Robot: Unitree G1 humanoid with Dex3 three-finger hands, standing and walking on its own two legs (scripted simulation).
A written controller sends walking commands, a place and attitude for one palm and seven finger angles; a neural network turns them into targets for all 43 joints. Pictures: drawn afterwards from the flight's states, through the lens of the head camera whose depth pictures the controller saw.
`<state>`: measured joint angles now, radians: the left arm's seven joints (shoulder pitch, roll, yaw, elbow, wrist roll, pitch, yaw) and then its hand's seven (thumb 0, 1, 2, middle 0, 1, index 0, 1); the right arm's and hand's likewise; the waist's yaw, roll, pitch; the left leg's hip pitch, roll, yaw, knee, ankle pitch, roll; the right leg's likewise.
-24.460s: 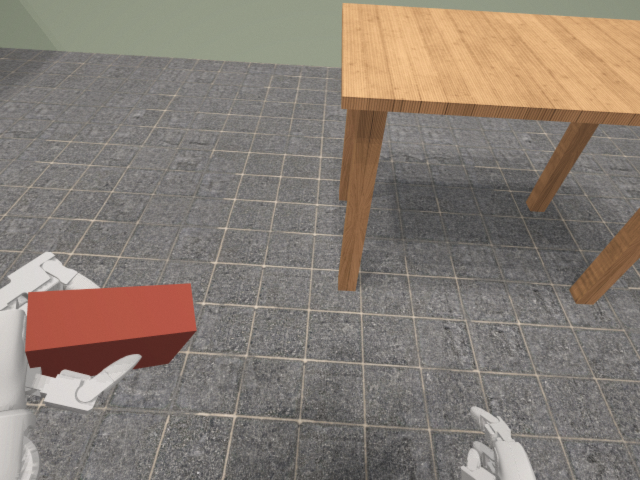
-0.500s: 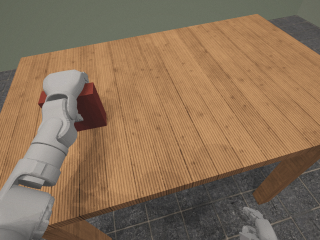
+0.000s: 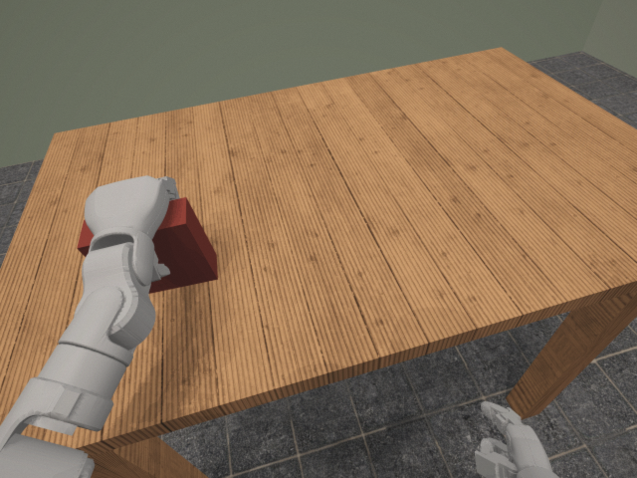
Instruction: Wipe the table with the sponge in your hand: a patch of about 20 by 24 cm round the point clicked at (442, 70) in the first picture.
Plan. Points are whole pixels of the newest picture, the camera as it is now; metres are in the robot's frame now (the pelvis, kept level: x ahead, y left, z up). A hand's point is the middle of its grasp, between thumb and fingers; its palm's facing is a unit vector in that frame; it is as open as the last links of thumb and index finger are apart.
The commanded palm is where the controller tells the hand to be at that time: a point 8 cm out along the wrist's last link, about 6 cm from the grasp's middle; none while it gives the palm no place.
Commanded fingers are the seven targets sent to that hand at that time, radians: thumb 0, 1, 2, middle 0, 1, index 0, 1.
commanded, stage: wipe back along the middle lane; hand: left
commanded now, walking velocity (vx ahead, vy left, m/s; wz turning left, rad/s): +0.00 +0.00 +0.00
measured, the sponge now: (162, 260) +0.35 +0.26 +0.09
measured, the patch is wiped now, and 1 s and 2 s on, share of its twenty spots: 0.75 0.85 0.85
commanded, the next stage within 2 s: slide across to the third lane in 0.98 s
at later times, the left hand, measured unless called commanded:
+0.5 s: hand (146, 266) +0.31 +0.24 +0.14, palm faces +0.11 -0.07 -0.99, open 9.3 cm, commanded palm +0.26 +0.23 +0.16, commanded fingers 0.00 0.10 1.30 -1.20 -1.60 -1.20 -1.60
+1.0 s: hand (139, 297) +0.26 +0.23 +0.14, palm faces +0.16 -0.11 -0.98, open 9.2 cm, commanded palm +0.21 +0.22 +0.16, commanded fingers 0.00 0.10 1.30 -1.20 -1.60 -1.20 -1.60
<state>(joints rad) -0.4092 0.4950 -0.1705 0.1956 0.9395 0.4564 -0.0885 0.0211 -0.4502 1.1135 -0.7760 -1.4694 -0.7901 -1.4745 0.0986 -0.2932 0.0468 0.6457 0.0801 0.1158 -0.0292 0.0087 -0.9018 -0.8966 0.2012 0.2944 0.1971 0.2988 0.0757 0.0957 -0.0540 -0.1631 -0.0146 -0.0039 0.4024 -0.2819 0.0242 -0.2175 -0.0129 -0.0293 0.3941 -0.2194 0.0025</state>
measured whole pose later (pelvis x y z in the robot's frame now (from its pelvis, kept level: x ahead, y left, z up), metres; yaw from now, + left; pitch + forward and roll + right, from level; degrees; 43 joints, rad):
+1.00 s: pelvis -0.02 -0.01 -0.01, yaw -1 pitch -1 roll +0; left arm -0.07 0.47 -0.15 -0.21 0.92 0.57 -0.05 0.04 -0.43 1.10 -0.73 -1.51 -0.79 -1.47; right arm 0.05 -0.28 0.07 0.60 0.08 0.12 -0.02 0.01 -0.90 -0.90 0.20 0.29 0.20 0.30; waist 0.11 0.10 -0.05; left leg -0.16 0.00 0.01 0.48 -0.30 0.01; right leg -0.23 0.00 -0.01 0.49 -0.25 -0.01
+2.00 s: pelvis -0.04 -0.03 +0.00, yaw -2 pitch -3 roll +1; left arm -0.29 0.35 -0.35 -0.11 0.86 0.63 -0.03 -0.01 -0.47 1.09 -0.79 -1.45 -0.85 -1.39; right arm 0.01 -0.26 0.08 0.63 0.08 0.16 -0.01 0.01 -0.90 -0.90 0.20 0.29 0.20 0.30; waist 0.10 0.10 -0.03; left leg -0.10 0.02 0.01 0.40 -0.25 -0.02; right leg -0.18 0.02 -0.01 0.44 -0.20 -0.04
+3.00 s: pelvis -0.02 -0.03 +0.00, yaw -1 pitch +3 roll +0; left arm -0.70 0.34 -0.28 0.57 0.96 0.54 -0.04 -0.02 -0.48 1.11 -0.80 -1.44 -0.86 -1.38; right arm 0.11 -0.29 0.05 0.70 0.08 0.15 -0.06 0.01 -0.90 -0.90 0.20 0.29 0.20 0.30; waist 0.03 0.08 -0.08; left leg -0.21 0.01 0.00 0.42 -0.26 -0.01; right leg -0.29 0.01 -0.02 0.45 -0.21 -0.03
